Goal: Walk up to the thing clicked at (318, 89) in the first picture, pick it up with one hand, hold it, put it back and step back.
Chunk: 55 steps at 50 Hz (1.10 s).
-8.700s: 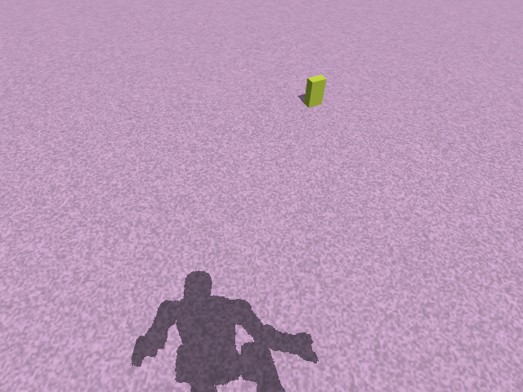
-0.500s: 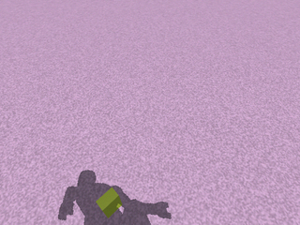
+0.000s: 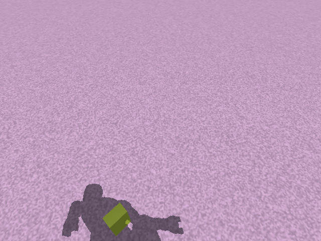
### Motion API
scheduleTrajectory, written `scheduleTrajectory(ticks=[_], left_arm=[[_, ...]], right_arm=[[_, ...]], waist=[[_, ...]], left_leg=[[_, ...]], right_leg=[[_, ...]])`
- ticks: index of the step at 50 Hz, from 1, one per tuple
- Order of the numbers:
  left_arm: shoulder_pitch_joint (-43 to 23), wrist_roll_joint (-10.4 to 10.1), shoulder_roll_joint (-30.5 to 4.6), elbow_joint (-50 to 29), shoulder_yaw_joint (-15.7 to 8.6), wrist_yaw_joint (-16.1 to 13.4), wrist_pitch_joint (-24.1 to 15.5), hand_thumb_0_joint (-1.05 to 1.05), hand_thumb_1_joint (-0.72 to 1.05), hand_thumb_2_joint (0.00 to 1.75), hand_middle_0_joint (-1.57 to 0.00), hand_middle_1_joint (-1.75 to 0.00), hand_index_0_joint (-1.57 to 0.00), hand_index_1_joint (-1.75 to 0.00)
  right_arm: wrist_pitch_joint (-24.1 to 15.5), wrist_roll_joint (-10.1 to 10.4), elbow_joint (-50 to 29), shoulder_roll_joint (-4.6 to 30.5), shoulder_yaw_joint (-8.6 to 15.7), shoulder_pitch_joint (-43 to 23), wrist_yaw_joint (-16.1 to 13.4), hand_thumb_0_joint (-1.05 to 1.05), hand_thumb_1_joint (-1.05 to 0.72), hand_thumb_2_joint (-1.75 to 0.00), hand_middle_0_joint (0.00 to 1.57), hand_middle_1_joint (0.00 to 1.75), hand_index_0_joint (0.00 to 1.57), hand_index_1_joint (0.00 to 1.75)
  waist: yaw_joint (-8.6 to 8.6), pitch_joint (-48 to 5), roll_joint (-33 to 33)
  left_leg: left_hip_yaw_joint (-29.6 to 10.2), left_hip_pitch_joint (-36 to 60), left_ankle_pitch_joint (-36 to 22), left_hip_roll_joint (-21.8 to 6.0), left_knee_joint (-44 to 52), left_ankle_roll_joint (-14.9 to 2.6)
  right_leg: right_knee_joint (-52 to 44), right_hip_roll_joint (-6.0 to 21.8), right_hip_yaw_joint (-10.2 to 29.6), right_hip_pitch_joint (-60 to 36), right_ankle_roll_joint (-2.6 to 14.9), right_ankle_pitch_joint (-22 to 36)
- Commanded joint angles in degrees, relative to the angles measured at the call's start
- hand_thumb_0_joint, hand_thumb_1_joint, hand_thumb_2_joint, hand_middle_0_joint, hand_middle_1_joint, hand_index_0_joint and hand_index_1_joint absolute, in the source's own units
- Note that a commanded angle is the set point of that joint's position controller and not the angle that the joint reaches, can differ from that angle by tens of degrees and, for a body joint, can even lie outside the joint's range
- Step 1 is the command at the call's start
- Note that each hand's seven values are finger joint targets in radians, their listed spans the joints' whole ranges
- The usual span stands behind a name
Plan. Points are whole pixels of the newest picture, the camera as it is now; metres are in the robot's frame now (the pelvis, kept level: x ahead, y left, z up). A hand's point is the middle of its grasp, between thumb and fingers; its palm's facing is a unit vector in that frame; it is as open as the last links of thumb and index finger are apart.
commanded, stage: stand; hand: left
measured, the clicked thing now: (117, 219) +0.34 +0.22 -0.69
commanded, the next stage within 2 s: go down in 0.18 s
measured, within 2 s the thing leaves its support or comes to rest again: neither
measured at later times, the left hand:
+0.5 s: hand out of the picture +0.14 +0.26 -0.16, palm faces +0.04 -0.94 -0.33, open 10.4 cm
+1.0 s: hand out of the picture +0.14 +0.28 -0.18, palm faces +0.06 -0.94 -0.34, open 16.7 cm
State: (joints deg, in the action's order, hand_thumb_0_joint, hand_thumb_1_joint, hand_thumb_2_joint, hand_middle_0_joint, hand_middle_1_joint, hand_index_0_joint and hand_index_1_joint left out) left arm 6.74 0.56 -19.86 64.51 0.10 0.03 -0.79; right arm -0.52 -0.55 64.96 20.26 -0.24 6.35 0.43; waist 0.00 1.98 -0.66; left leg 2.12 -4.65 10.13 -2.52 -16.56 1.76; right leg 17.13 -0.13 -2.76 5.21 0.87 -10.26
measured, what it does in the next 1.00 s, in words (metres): lowers itself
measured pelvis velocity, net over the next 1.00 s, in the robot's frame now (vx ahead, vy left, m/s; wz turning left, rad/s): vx -0.01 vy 0.02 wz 0.01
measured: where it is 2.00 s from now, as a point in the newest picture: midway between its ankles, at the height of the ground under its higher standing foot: outside the picture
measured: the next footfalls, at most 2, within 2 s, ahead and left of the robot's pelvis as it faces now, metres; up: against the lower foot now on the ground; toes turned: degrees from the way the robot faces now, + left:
none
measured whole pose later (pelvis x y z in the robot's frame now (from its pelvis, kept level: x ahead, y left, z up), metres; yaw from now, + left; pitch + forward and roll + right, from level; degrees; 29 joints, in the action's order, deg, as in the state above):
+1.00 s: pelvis -0.01 +0.02 -0.06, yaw +1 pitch +12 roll -2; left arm 12.6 3.3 -18.4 30.2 -10.7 2.2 12.3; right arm -8.1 1.2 35.3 14.5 1.2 13.0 -3.6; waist -1.6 -5.2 0.0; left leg 0.3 -39.5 26.1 -2.1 -53.3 -0.1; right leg 50.6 1.5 -3.5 38.0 -0.5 -24.7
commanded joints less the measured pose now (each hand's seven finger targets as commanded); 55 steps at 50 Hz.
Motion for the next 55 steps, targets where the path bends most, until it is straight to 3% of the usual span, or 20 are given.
scheduleTrajectory(ticks=[1,13,14,15,16,17,18,20,22,23,24,26,29,30,34,37,38,44,55], left_arm=[[-2.42,-0.15,-12.77,-3.02,-2.37,-0.65,-1.14,0.00,0.90,0.90,-0.20,-0.30,-0.20,-0.30],[-2.20,-0.02,-12.84,-3.19,-2.43,-0.70,-1.10,0.00,0.90,0.90,-0.20,-0.30,-0.20,-0.30],[-2.25,-0.11,-12.71,-3.15,-2.41,-0.63,-1.09,0.00,0.82,0.82,-0.12,-0.22,-0.12,-0.22],[-22.35,-2.91,-1.93,-23.26,-2.12,-1.43,-5.91,0.00,0.74,0.74,-0.04,-0.14,-0.04,-0.14],[-26.44,-2.50,-6.12,-18.54,-3.75,-1.81,-5.19,0.00,0.66,0.66,0.00,-0.11,0.00,-0.10],[-15.94,-1.37,-12.36,-8.25,-8.09,-2.23,-2.75,0.00,0.58,0.58,-0.01,-0.08,-0.01,-0.09],[-11.88,-0.85,-12.23,-4.99,-8.89,-1.59,-1.86,0.00,0.50,0.50,-0.01,-0.12,0.00,-0.12],[-17.23,0.91,-15.39,-10.15,-10.80,-0.75,-2.62,0.00,0.34,0.36,-0.03,-0.15,-0.02,-0.15],[-7.83,3.51,-13.50,-4.59,-11.96,0.63,-1.34,0.00,0.25,0.33,-0.04,-0.16,-0.03,-0.16],[-5.30,4.21,-14.36,-6.34,-13.49,0.91,-1.00,0.00,0.20,0.33,-0.05,-0.18,-0.04,-0.18],[-3.83,4.16,-14.11,-9.11,-14.52,1.00,-0.47,0.00,0.12,0.27,-0.07,-0.15,-0.06,-0.16],[-3.58,4.27,-11.26,-11.11,-12.98,0.79,1.81,0.00,0.03,0.24,-0.08,-0.16,-0.07,-0.16],[-7.70,4.22,-11.17,-14.82,-12.72,0.45,5.02,0.00,-0.13,0.18,-0.09,-0.12,-0.08,-0.13],[-7.69,4.31,-11.76,-17.21,-13.07,0.48,5.59,0.00,-0.18,0.17,-0.10,-0.12,-0.08,-0.13],[-3.75,3.16,-8.74,-21.52,-12.37,1.09,7.55,0.00,-0.32,0.14,-0.10,-0.12,-0.08,-0.13],[-4.76,2.68,-10.41,-28.28,-13.78,1.17,7.75,0.00,-0.43,0.13,-0.11,-0.14,-0.09,-0.15],[-4.74,2.76,-9.68,-30.63,-13.18,1.31,7.78,0.00,-0.46,0.11,-0.12,-0.12,-0.09,-0.14],[2.65,2.95,-10.93,-39.02,-15.20,1.42,9.74,0.00,-0.46,0.06,-0.13,-0.07,-0.10,-0.10],[9.26,1.71,-9.40,-48.99,-15.11,1.66,15.52,0.00,-0.48,0.08,-0.12,-0.08,-0.09,-0.10]], right_arm=[[-1.06,-0.14,-3.18,11.68,1.94,-1.79,-0.94,0.00,-0.90,-0.90,0.20,0.30,0.20,0.30],[-1.10,-0.12,-3.66,11.77,2.17,-2.27,-0.98,0.00,-0.90,-0.90,0.20,0.30,0.20,0.30],[-1.15,-0.12,-3.59,11.80,2.11,-2.35,-1.00,0.00,-0.94,-0.89,0.21,0.29,0.20,0.29],[-3.96,3.99,-18.95,2.04,-0.14,-0.39,-2.26,0.00,-0.99,-0.92,0.20,0.30,0.20,0.30],[-3.89,4.03,-16.12,4.04,0.51,2.49,-2.82,0.00,-0.95,-0.92,0.20,0.30,0.20,0.30],[-3.27,3.73,-15.22,5.81,1.36,3.83,-3.11,0.00,-0.94,-0.92,0.20,0.30,0.20,0.30],[-2.66,3.66,-16.84,5.84,1.92,4.45,-2.94,0.00,-0.96,-0.92,0.20,0.30,0.20,0.30],[-3.15,3.01,-19.14,5.42,3.39,6.12,-3.44,0.00,-0.96,-0.92,0.20,0.30,0.20,0.30],[-3.50,2.11,-20.74,5.05,4.59,8.66,-2.99,0.00,-0.93,-0.91,0.20,0.30,0.20,0.30],[-3.68,1.86,-22.08,4.98,4.96,8.89,-2.77,0.00,-0.92,-0.91,0.20,0.30,0.20,0.30],[-3.82,1.92,-23.63,4.72,5.26,8.91,-2.72,0.00,-0.91,-0.90,0.20,0.30,0.20,0.30],[-3.94,2.00,-26.21,4.14,5.09,7.95,-2.84,0.00,-0.88,-0.90,0.20,0.30,0.20,0.30],[-4.50,2.24,-29.14,4.03,4.88,5.81,-2.79,0.00,-0.86,-0.89,0.20,0.30,0.20,0.30],[-4.76,2.33,-30.19,4.06,5.05,6.00,-2.79,0.00,-0.85,-0.89,0.20,0.30,0.20,0.30],[-6.42,2.29,-32.36,3.53,4.81,6.75,-3.03,0.00,-0.80,-0.88,0.20,0.30,0.20,0.30],[-7.46,2.07,-33.37,3.42,4.96,7.42,-3.33,0.00,-0.79,-0.87,0.20,0.30,0.20,0.30],[-7.99,1.97,-33.80,3.17,4.94,7.44,-3.39,0.00,-0.79,-0.87,0.20,0.30,0.20,0.30],[-9.59,1.82,-35.97,3.05,4.94,7.48,-4.40,0.00,-0.77,-0.87,0.20,0.30,0.20,0.30],[-11.78,1.37,-38.77,2.14,4.15,6.97,-6.36,0.00,-0.78,-0.87,0.20,0.30,0.20,0.30]], waist=[[-0.16,-2.56,1.02],[-0.01,-4.04,0.50],[0.02,-3.77,0.78],[-7.23,2.87,-1.83],[-4.86,-0.68,1.25],[-3.32,-0.60,2.60],[-1.88,-0.44,3.19],[-1.41,-8.98,1.37],[-0.81,-13.07,2.28],[1.20,-16.20,1.22],[1.98,-18.42,-0.04],[1.44,-16.77,-1.78],[0.12,-12.22,-0.87],[-0.21,-12.89,-0.78],[-1.12,-12.10,0.70],[-1.44,-14.62,0.56],[-1.58,-15.39,-0.73],[-1.26,-18.39,-4.20],[-2.24,-18.64,-3.44]], left_leg=[[-4.77,0.58,-7.22,-6.16,1.81,-2.16],[-4.76,1.15,-9.64,-6.40,1.69,-2.22],[-4.68,1.14,-9.50,-6.32,1.57,-2.32],[1.53,-7.82,-1.48,2.81,-2.66,-2.62],[1.15,-7.21,-0.99,2.75,-3.85,-3.07],[1.30,-8.94,0.50,3.25,-4.94,-3.21],[1.54,-10.85,-0.22,2.91,-6.74,-3.11],[1.14,-10.58,-2.37,3.07,-9.33,-3.16],[0.43,-13.91,-5.30,3.28,-13.00,-3.00],[0.34,-14.36,-7.32,3.58,-14.06,-2.71],[0.49,-13.62,-8.52,3.77,-14.47,-2.44],[0.42,-14.41,-7.87,3.88,-14.24,-2.09],[-0.45,-17.64,-3.66,2.98,-15.88,-1.92],[-0.47,-18.11,-2.69,2.79,-16.96,-2.04],[-0.95,-21.23,0.07,2.39,-19.95,-2.17],[-1.23,-22.94,-0.06,2.18,-22.88,-2.24],[-1.53,-23.03,-0.04,1.93,-23.62,-2.07],[-2.51,-24.44,-1.26,1.56,-27.65,-1.71],[-3.46,-30.28,-0.74,1.28,-33.58,-1.97]], right_leg=[[-2.85,8.33,6.84,0.43,0.24,9.94],[-1.88,8.25,6.30,-0.84,0.35,11.82],[-2.10,8.34,6.67,-0.54,0.41,11.81],[1.55,0.87,2.48,13.07,-0.38,5.88],[1.66,1.15,1.70,9.44,-0.76,3.75],[1.86,0.89,1.12,9.65,-0.42,0.89],[3.61,0.61,0.87,10.71,-0.33,0.63],[7.31,1.06,1.45,9.53,-0.37,3.92],[11.41,1.28,1.33,9.60,-0.28,7.53],[12.76,1.24,1.10,8.10,-0.07,8.76],[13.31,1.01,1.16,6.98,0.05,9.39],[13.37,0.74,1.17,9.01,0.20,8.28],[14.16,0.06,0.38,15.40,0.40,2.68],[15.02,0.02,0.35,16.37,0.40,1.60],[18.24,-0.20,-0.01,20.03,0.23,-1.55],[21.04,-0.16,0.25,21.87,0.02,-1.27],[22.30,-0.24,0.06,23.10,0.15,-1.39],[26.92,-0.14,0.09,26.47,0.33,-1.04],[31.63,-0.10,-0.46,31.52,0.05,-1.92]])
